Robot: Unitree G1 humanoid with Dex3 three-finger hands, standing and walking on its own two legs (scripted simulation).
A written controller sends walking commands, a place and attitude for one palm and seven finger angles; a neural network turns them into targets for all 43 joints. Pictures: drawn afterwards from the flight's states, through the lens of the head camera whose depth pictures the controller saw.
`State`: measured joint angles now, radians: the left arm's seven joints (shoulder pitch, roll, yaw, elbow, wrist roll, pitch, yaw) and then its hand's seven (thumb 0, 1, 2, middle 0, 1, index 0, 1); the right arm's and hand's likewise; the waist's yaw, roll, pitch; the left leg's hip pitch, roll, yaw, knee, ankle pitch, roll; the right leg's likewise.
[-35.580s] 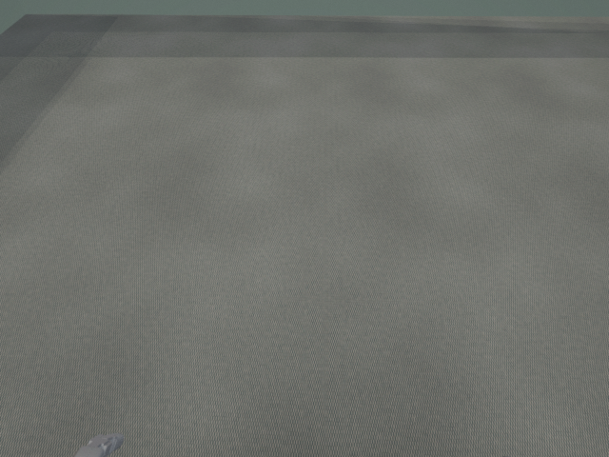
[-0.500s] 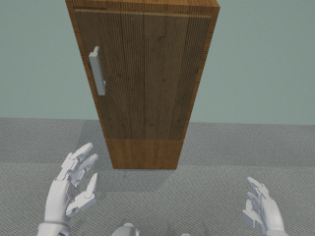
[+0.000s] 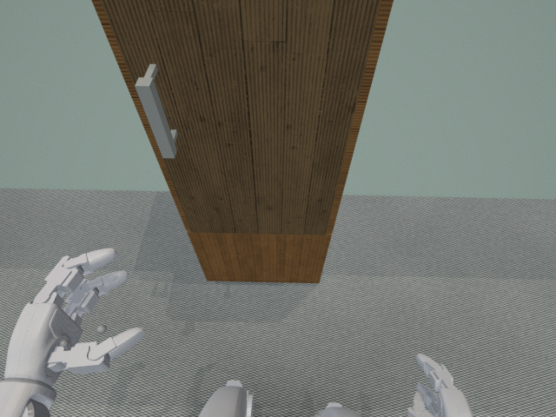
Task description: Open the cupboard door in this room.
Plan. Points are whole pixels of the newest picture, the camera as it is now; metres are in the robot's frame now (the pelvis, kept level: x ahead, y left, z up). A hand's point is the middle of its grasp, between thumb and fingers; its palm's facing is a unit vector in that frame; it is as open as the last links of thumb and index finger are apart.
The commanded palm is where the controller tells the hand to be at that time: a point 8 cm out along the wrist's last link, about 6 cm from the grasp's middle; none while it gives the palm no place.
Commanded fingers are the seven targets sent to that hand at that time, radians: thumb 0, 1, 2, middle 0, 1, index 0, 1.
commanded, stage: raise the hand with hooked fingers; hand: left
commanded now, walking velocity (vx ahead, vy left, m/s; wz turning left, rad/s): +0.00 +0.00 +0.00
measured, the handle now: (161, 113) +0.55 +0.23 +0.10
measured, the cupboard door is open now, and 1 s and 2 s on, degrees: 0 0 0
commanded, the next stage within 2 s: move the hooked fingers beside the handle in 1.26 s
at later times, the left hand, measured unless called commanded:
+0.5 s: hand (52, 285) +0.25 +0.28 +0.09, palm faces +0.06 -1.00 -0.05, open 13.7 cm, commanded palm +0.23 +0.34 +0.10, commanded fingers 0.00 -0.50 0.30 -0.30 -1.20 -0.30 -1.20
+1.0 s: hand (44, 245) +0.29 +0.30 +0.11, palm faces +0.03 -1.00 -0.02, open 14.0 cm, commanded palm +0.26 +0.35 +0.12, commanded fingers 0.00 -0.50 0.30 -0.30 -1.20 -0.30 -1.20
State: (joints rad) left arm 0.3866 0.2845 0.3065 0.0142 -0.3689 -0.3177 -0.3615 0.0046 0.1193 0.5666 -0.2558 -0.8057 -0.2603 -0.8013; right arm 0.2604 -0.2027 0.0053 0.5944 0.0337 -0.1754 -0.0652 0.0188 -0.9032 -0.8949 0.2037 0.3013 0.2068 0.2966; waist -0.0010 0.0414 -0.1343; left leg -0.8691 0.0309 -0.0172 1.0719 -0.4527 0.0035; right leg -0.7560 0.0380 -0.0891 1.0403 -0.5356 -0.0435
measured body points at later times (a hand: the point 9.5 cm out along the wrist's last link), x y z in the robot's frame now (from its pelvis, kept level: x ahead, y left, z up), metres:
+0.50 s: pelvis +0.00 +0.03 +0.02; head +0.04 +0.04 +0.47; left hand +0.24 +0.34 +0.10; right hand +0.18 -0.20 -0.04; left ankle +0.04 +0.12 -0.67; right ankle -0.01 -0.09 -0.66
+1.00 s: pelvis +0.00 +0.03 +0.04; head +0.04 +0.05 +0.48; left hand +0.29 +0.36 +0.11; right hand +0.15 -0.23 -0.04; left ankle +0.04 +0.12 -0.67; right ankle -0.01 -0.09 -0.66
